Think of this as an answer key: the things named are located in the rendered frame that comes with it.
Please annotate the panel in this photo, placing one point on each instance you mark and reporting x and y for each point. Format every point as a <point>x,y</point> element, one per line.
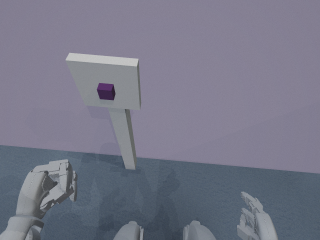
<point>88,71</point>

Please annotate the left robot hand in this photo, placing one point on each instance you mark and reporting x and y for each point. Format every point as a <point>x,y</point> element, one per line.
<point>55,179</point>

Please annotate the left robot forearm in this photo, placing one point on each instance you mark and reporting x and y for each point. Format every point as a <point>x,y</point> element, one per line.
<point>23,227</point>

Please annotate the right robot thigh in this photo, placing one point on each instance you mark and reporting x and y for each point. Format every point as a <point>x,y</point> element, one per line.
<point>197,232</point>

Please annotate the robot thigh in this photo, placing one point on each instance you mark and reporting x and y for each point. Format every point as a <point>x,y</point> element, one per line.
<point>197,232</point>
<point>130,232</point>

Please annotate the right robot hand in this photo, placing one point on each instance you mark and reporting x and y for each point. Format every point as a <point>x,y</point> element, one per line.
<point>260,226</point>

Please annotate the left robot thigh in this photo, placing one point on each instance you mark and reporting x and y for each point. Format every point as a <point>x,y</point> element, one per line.
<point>130,232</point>

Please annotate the button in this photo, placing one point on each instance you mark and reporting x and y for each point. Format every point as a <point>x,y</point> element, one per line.
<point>106,91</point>

